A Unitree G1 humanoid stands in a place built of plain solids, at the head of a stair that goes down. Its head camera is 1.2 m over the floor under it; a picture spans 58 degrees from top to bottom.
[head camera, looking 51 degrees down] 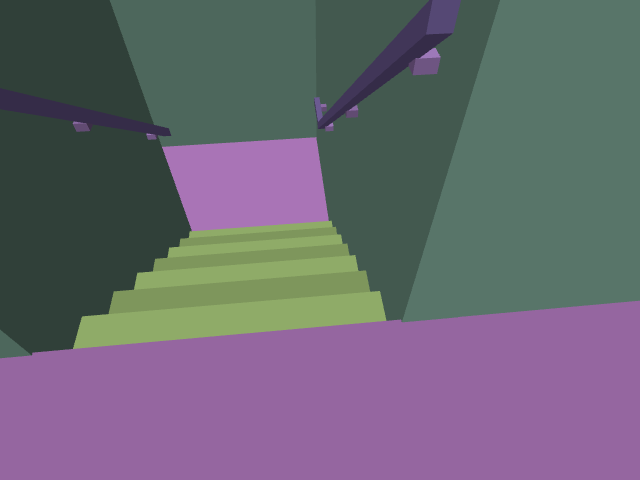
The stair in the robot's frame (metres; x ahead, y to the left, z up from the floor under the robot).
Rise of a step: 0.19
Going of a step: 0.23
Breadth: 1.10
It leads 6 degrees to the left of straight ahead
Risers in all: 8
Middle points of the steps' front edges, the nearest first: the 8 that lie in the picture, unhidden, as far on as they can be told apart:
0.60 0.30 0.00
0.83 0.32 -0.20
1.06 0.34 -0.39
1.29 0.36 -0.58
1.52 0.39 -0.77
1.75 0.41 -0.96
1.97 0.43 -1.16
2.20 0.46 -1.35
